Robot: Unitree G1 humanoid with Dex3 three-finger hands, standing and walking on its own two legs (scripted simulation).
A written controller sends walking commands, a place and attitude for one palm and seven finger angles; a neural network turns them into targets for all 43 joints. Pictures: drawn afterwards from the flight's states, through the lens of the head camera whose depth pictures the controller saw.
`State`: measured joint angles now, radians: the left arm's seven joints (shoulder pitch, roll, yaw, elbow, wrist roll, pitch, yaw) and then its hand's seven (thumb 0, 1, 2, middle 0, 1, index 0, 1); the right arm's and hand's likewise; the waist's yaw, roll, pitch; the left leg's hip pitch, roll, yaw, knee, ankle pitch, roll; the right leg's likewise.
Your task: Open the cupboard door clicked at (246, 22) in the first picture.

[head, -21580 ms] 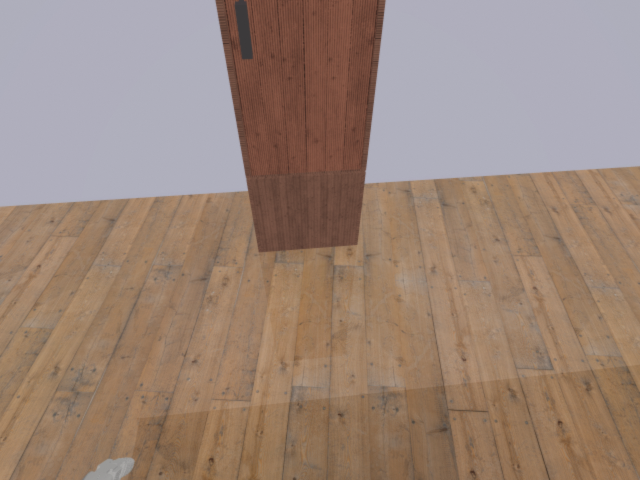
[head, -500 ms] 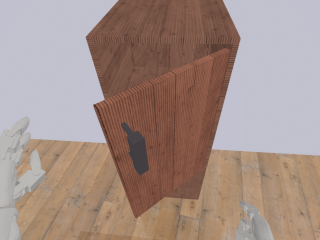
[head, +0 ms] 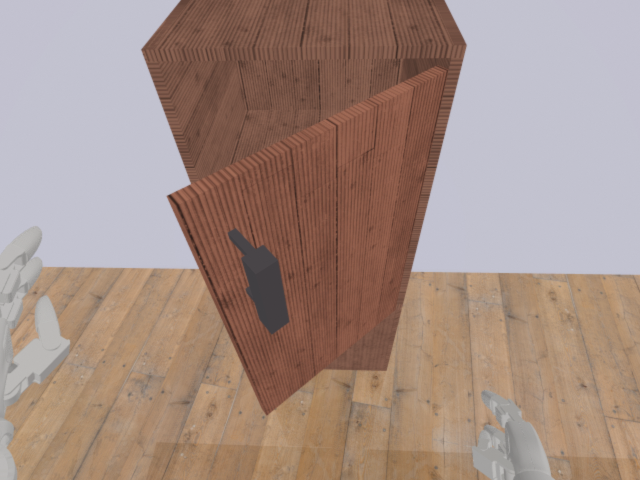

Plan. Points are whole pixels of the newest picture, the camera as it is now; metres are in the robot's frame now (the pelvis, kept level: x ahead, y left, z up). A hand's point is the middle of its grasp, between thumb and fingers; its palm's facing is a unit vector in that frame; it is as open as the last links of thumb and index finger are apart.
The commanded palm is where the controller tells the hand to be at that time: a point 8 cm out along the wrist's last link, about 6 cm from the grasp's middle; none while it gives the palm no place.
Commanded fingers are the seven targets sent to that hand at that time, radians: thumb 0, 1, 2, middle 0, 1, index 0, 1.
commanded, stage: step back with the hand held close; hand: left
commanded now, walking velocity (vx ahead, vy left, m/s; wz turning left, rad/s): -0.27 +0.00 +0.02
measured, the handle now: (256, 280) +0.30 +0.10 +0.12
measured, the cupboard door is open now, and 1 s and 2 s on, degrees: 42 42 42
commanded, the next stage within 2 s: stop stepping back and stand still in 0.76 s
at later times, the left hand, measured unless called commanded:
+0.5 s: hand out of the picture +0.09 +0.30 +0.15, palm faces +0.45 -0.77 -0.45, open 7.4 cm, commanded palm +0.03 +0.34 +0.17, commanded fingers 0.00 0.90 0.90 -0.20 -0.30 -0.20 -0.30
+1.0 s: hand out of the picture -0.05 +0.30 +0.16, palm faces +0.39 -0.79 -0.47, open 7.4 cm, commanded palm -0.09 +0.34 +0.17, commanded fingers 0.00 0.90 0.90 -0.20 -0.30 -0.20 -0.30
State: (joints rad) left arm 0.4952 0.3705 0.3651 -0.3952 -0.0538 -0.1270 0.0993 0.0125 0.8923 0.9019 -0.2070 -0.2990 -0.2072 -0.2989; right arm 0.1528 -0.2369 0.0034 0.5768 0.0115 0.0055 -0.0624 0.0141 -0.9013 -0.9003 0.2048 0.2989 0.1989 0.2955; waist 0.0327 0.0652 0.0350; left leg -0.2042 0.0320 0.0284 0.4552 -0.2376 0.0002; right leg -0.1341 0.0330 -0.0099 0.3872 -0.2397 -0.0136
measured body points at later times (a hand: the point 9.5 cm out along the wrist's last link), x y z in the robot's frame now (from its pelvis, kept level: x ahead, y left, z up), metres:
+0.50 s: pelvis -0.11 +0.04 -0.02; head -0.10 +0.04 +0.43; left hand +0.06 +0.33 +0.17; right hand +0.06 -0.20 -0.10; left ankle +0.00 +0.12 -0.74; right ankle -0.02 -0.11 -0.74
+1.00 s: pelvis -0.24 +0.05 -0.02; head -0.23 +0.06 +0.43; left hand -0.08 +0.34 +0.19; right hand -0.07 -0.17 -0.10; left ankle -0.14 +0.11 -0.71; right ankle -0.36 -0.06 -0.74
